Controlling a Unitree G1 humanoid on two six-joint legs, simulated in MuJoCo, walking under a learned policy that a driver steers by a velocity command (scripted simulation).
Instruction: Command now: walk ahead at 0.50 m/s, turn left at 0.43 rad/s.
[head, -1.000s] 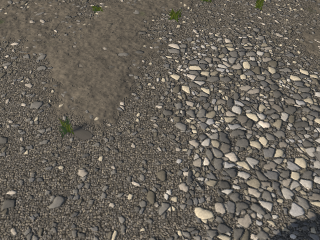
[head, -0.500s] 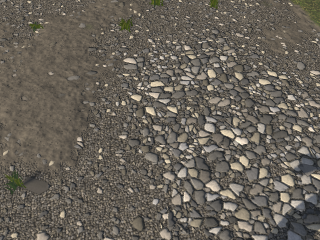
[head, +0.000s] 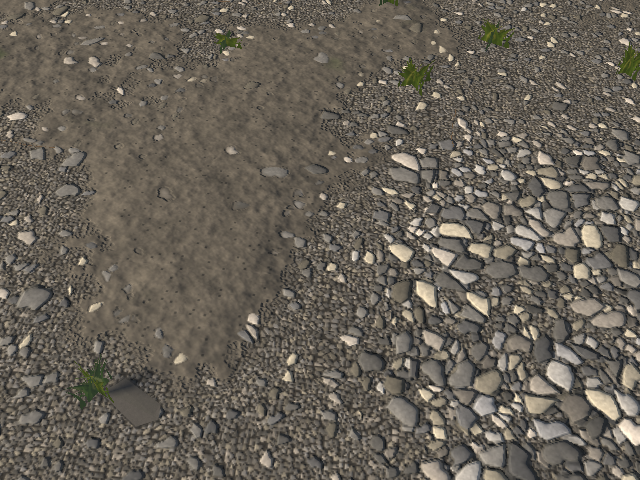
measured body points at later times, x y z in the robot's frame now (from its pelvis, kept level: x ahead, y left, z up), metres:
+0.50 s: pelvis +0.27 +0.06 +0.01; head +0.30 +0.08 +0.46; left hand +0.44 +0.33 -0.09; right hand +0.34 -0.21 -0.12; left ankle +0.16 +0.12 -0.73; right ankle +0.49 -0.05 -0.69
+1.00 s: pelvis +0.55 +0.08 +0.01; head +0.58 +0.09 +0.46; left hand +0.48 +0.35 -0.12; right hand +0.79 -0.11 -0.09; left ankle +0.70 +0.29 -0.68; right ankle +0.49 -0.02 -0.73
